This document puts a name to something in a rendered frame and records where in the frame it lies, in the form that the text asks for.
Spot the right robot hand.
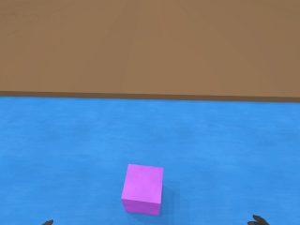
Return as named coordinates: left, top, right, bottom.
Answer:
left=247, top=215, right=269, bottom=225

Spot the carton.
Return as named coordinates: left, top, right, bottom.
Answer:
left=121, top=164, right=163, bottom=216

